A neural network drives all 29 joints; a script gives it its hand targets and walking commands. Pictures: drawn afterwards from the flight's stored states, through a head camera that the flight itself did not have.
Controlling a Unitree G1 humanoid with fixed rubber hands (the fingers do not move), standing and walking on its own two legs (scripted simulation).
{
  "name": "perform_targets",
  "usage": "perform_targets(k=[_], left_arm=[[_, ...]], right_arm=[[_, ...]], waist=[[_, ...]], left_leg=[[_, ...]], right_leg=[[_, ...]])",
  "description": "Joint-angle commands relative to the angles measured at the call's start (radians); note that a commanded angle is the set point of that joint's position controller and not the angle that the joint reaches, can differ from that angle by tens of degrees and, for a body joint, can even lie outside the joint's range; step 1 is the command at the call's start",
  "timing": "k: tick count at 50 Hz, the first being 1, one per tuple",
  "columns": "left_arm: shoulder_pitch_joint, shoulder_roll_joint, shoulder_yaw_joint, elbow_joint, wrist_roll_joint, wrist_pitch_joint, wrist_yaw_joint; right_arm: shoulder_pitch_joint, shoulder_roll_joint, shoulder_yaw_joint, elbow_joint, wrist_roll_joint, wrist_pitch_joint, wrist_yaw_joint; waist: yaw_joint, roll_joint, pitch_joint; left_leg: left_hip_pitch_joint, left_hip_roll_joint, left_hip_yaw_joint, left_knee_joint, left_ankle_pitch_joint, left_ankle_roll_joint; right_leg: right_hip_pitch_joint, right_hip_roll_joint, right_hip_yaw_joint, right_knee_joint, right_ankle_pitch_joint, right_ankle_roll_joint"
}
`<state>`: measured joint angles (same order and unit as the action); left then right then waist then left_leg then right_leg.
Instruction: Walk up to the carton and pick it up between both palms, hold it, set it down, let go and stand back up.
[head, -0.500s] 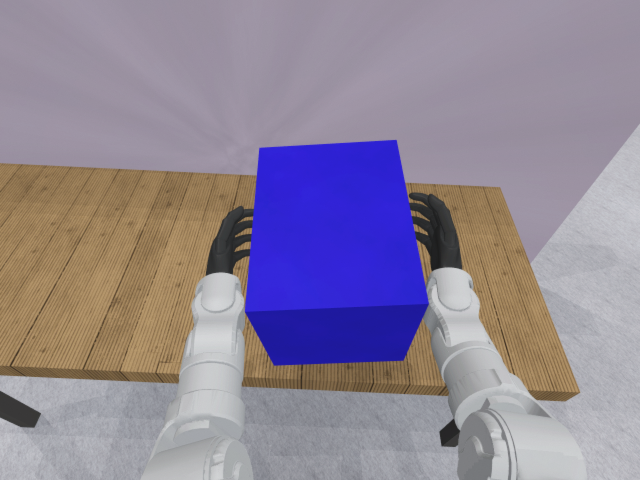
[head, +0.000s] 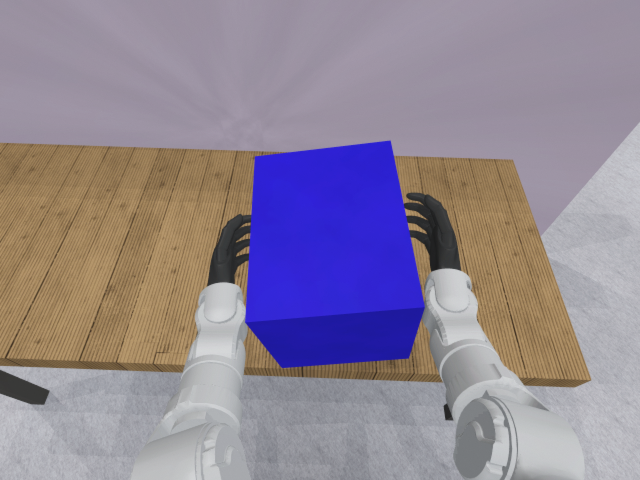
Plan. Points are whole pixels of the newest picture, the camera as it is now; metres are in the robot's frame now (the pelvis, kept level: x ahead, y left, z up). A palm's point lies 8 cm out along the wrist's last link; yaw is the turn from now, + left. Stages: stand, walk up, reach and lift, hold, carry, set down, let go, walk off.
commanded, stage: set down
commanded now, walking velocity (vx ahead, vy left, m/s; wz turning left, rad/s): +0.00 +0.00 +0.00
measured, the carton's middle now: (333, 259) +0.42 +0.02 -0.02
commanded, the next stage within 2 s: none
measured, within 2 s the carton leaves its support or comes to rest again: rests again in 1.40 s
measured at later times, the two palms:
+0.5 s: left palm (233, 283) +0.38 +0.16 -0.03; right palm (432, 263) +0.40 -0.12 -0.01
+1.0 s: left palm (234, 287) +0.37 +0.16 -0.04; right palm (431, 270) +0.40 -0.12 -0.02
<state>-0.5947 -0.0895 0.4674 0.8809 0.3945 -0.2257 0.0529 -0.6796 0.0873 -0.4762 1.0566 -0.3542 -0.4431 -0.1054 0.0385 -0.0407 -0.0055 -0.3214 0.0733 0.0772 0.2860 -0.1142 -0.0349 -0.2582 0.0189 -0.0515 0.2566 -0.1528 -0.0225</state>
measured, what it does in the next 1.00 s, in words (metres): stands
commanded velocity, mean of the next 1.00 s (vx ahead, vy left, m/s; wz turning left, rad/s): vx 0.00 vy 0.00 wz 0.00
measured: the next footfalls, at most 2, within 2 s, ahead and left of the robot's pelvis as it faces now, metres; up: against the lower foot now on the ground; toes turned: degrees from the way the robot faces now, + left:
none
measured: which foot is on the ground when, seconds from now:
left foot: down 0.00-1.00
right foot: down 0.00-1.00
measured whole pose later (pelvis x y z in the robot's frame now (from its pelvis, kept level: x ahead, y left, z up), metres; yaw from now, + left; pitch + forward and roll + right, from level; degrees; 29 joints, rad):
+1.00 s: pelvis -0.01 +0.00 -0.01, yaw +0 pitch +22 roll -1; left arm -0.68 -0.07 0.55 1.09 0.42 -0.44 0.12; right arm -0.76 0.07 -0.64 1.16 -0.48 -0.53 -0.07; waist 0.03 -0.02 -0.11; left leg -0.65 0.08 0.07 0.41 -0.13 -0.02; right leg -0.59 0.01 -0.06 0.39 -0.18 -0.02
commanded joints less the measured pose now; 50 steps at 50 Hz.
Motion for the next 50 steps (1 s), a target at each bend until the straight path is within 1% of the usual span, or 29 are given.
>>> perform_targets(k=[1,2,4,6,8,9,12,13,16,18,19,22,23,24,25,26,27,28,29,32,33,35,36,38,39,44,46,49,50], left_arm=[[-0.6,-0.506,-0.289,-0.08,0.023,-0.115,-0.055],[-0.617,-0.508,-0.296,-0.09,0.016,-0.127,-0.052],[-0.588,-0.515,-0.295,-0.068,0.037,-0.139,-0.043],[-0.598,-0.499,-0.284,-0.043,0.044,-0.144,-0.039],[-0.591,-0.51,-0.274,-0.037,0.04,-0.144,-0.039],[-0.596,-0.506,-0.254,-0.038,0.051,-0.147,-0.037],[-0.582,-0.495,-0.256,-0.03,0.04,-0.161,-0.031],[-0.598,-0.513,-0.277,-0.011,0.033,-0.169,-0.029],[-0.6,-0.511,-0.268,-0.009,0.045,-0.197,-0.023],[-0.627,-0.506,-0.246,0.016,0.041,-0.208,-0.031],[-0.609,-0.507,-0.254,0.024,0.039,-0.218,-0.031],[-0.603,-0.517,-0.264,0.066,0.042,-0.236,-0.029],[-0.602,-0.508,-0.251,0.075,0.044,-0.245,-0.026],[-0.606,-0.493,-0.237,0.077,0.051,-0.249,-0.024],[-0.607,-0.504,-0.25,0.08,0.045,-0.255,-0.021],[-0.624,-0.499,-0.237,0.081,0.054,-0.258,-0.016],[-0.6,-0.506,-0.25,0.084,0.054,-0.261,-0.012],[-0.608,-0.499,-0.231,0.09,0.065,-0.26,-0.013],[-0.601,-0.498,-0.23,0.091,0.059,-0.261,-0.01],[-0.607,-0.489,-0.222,0.108,0.055,-0.271,-0.014],[-0.594,-0.474,-0.207,0.136,0.062,-0.271,-0.018],[-0.621,-0.471,-0.196,0.147,0.056,-0.275,-0.026],[-0.621,-0.472,-0.2,0.142,0.051,-0.281,-0.019],[-0.636,-0.467,-0.206,0.145,0.054,-0.281,-0.011],[-0.638,-0.47,-0.196,0.152,0.06,-0.277,-0.007],[-0.607,-0.478,-0.173,0.156,0.084,-0.275,-0.005],[-0.588,-0.472,-0.166,0.168,0.085,-0.273,-0.008],[-0.585,-0.467,-0.155,0.148,0.101,-0.275,-0.005],[-0.592,-0.466,-0.159,0.167,0.099,-0.272,-0.005]], right_arm=[[-0.436,0.532,0.272,0.011,-0.113,-0.031,0.126],[-0.445,0.546,0.27,0.02,-0.123,-0.038,0.127],[-0.441,0.545,0.278,0.027,-0.113,-0.051,0.128],[-0.44,0.527,0.242,0.049,-0.133,-0.052,0.123],[-0.437,0.52,0.23,0.065,-0.14,-0.047,0.126],[-0.438,0.545,0.234,0.062,-0.135,-0.047,0.127],[-0.424,0.538,0.225,0.085,-0.148,-0.05,0.136],[-0.432,0.537,0.219,0.093,-0.146,-0.056,0.133],[-0.404,0.545,0.221,0.125,-0.155,-0.069,0.123],[-0.426,0.543,0.2,0.132,-0.175,-0.068,0.122],[-0.416,0.56,0.206,0.119,-0.184,-0.078,0.122],[-0.44,0.547,0.202,0.146,-0.187,-0.102,0.121],[-0.431,0.555,0.202,0.153,-0.183,-0.101,0.124],[-0.437,0.562,0.211,0.151,-0.181,-0.104,0.125],[-0.423,0.542,0.201,0.161,-0.19,-0.106,0.125],[-0.432,0.554,0.19,0.166,-0.181,-0.102,0.128],[-0.423,0.545,0.194,0.174,-0.183,-0.103,0.13],[-0.436,0.556,0.182,0.168,-0.189,-0.098,0.131],[-0.418,0.549,0.177,0.186,-0.196,-0.092,0.133],[-0.428,0.551,0.181,0.163,-0.198,-0.095,0.135],[-0.437,0.546,0.187,0.156,-0.193,-0.097,0.131],[-0.452,0.532,0.165,0.16,-0.208,-0.096,0.136],[-0.451,0.532,0.159,0.171,-0.205,-0.099,0.14],[-0.448,0.518,0.131,0.195,-0.214,-0.091,0.144],[-0.452,0.521,0.122,0.201,-0.226,-0.085,0.147],[-0.433,0.512,0.105,0.22,-0.218,-0.091,0.149],[-0.42,0.516,0.092,0.226,-0.231,-0.087,0.15],[-0.425,0.515,0.088,0.215,-0.228,-0.086,0.157],[-0.45,0.514,0.081,0.195,-0.235,-0.086,0.156]], waist=[[0.005,0.029,-0.593],[-0.001,0.029,-0.622],[0.022,0.044,-0.64],[0.012,0.062,-0.63],[0.006,0.049,-0.62],[0.023,0.051,-0.632],[0.019,0.044,-0.663],[0.005,0.061,-0.683],[-0.004,0.067,-0.693],[-0.015,0.044,-0.704],[-0.018,0.018,-0.724],[-0.01,0.049,-0.756],[-0.003,0.031,-0.75],[0.007,0.046,-0.743],[-0.012,0.055,-0.762],[0.011,0.06,-0.749],[0.002,0.051,-0.764],[0.01,0.048,-0.756],[0.0,0.044,-0.765],[0.002,0.025,-0.78],[0.013,0.02,-0.761],[-0.002,0.009,-0.745],[0.0,0.034,-0.764],[-0.013,0.04,-0.771],[0.004,0.034,-0.747],[-0.007,0.041,-0.751],[-0.01,0.016,-0.731],[-0.004,0.05,-0.722],[-0.001,0.034,-0.734]], left_leg=[[0.18,-0.046,0.065,0.04,0.298,0.006],[0.184,-0.041,0.058,0.052,0.32,0.005],[0.195,-0.041,0.058,0.071,0.363,0.004],[0.172,-0.045,0.057,0.076,0.356,-0.006],[0.187,-0.04,0.059,0.077,0.361,-0.009],[0.155,-0.041,0.063,0.078,0.346,-0.001],[0.112,-0.045,0.056,0.071,0.346,0.007],[0.123,-0.042,0.048,0.085,0.359,0.0],[0.156,-0.036,0.047,0.116,0.459,-0.012],[0.091,-0.042,0.046,0.098,0.367,0.002],[0.081,-0.041,0.046,0.096,0.374,0.005],[0.072,-0.04,0.039,0.117,0.42,-0.002],[0.041,-0.042,0.043,0.118,0.404,0.0],[0.029,-0.04,0.044,0.12,0.383,0.005],[0.032,-0.041,0.041,0.121,0.39,-0.006],[0.041,-0.038,0.045,0.123,0.395,-0.004],[0.051,-0.038,0.045,0.135,0.416,-0.005],[0.039,-0.04,0.047,0.133,0.385,0.003],[0.022,-0.041,0.043,0.128,0.356,0.0],[-0.028,-0.045,0.047,0.132,0.328,0.011],[-0.055,-0.048,0.05,0.133,0.32,0.02],[-0.079,-0.047,0.048,0.119,0.258,0.027],[-0.066,-0.043,0.045,0.128,0.269,0.016],[-0.01,-0.037,0.043,0.148,0.287,0.007],[-0.01,-0.039,0.043,0.147,0.267,0.004],[0.018,-0.036,0.043,0.16,0.343,0.004],[0.0,-0.041,0.044,0.169,0.34,0.009],[-0.009,-0.046,0.044,0.156,0.296,0.012],[-0.026,-0.046,0.048,0.162,0.285,0.014]], right_leg=[[0.241,0.003,-0.024,0.066,0.428,0.048],[0.228,0.006,-0.022,0.077,0.47,0.041],[0.22,0.006,-0.028,0.087,0.499,0.04],[0.201,0.006,-0.022,0.086,0.485,0.042],[0.187,0.013,-0.026,0.081,0.468,0.038],[0.207,0.007,-0.02,0.091,0.479,0.038],[0.21,0.005,-0.016,0.111,0.527,0.042],[0.185,0.004,-0.018,0.123,0.53,0.04],[0.158,0.004,-0.027,0.129,0.602,0.038],[0.172,0.001,-0.025,0.13,0.578,0.04],[0.193,0.0,-0.017,0.145,0.616,0.048],[0.164,-0.005,-0.024,0.168,0.673,0.047],[0.179,-0.007,-0.017,0.167,0.648,0.047],[0.163,-0.009,-0.016,0.165,0.631,0.044],[0.147,-0.007,-0.024,0.166,0.613,0.045],[0.113,-0.006,-0.026,0.167,0.592,0.042],[0.119,-0.002,-0.022,0.17,0.6,0.042],[0.107,-0.002,-0.019,0.169,0.579,0.042],[0.114,0.0,-0.015,0.169,0.553,0.038],[0.123,-0.007,-0.01,0.182,0.553,0.045],[0.141,-0.008,-0.006,0.188,0.557,0.048],[0.125,-0.01,-0.007,0.189,0.52,0.057],[0.108,-0.007,-0.01,0.191,0.506,0.047],[0.034,0.003,-0.017,0.181,0.435,0.03],[0.012,0.009,-0.027,0.175,0.389,0.027],[-0.012,0.016,-0.033,0.175,0.406,0.027],[0.003,0.016,-0.022,0.171,0.414,0.023],[0.007,0.008,-0.018,0.173,0.395,0.027],[0.006,0.009,-0.019,0.171,0.376,0.028]])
